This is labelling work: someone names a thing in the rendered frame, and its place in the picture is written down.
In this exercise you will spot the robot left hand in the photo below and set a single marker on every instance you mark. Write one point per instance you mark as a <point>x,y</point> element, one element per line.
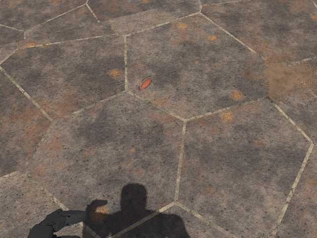
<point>56,221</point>

